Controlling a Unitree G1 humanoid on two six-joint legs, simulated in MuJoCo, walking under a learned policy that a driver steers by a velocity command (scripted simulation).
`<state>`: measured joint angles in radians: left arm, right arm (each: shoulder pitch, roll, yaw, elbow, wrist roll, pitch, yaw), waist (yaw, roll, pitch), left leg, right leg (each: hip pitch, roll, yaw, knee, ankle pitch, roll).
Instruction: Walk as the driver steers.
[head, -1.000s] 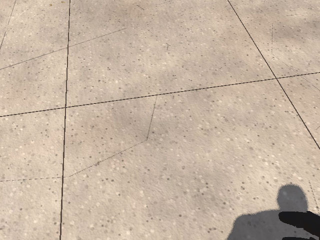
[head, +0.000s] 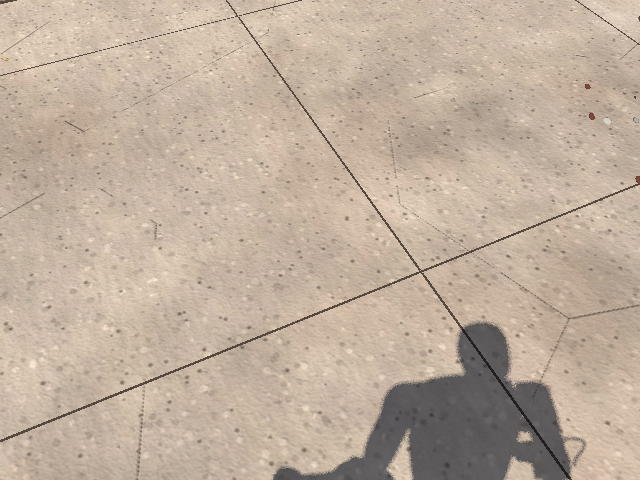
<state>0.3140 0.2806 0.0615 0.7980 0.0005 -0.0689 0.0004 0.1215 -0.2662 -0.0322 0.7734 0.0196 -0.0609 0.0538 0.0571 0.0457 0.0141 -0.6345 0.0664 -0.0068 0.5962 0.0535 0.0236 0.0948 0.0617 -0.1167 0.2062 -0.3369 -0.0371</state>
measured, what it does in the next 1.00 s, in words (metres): walks ahead, turning left: left foot, then right foot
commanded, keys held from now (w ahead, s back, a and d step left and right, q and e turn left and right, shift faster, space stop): w+q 1.00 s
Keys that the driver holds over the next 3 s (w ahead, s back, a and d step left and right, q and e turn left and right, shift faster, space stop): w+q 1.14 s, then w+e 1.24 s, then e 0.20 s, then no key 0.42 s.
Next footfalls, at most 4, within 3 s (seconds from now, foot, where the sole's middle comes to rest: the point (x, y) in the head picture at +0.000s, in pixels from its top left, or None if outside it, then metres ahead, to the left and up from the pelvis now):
0.08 left None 0.22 0.12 -0.77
0.54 right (378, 460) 0.52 -0.05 -0.77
1.06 left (209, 396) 0.64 0.32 -0.77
1.60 right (225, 257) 1.02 0.35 -0.77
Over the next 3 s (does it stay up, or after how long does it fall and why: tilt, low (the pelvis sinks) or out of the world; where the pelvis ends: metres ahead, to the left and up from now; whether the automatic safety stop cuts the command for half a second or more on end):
stays up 1.41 0.54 0.00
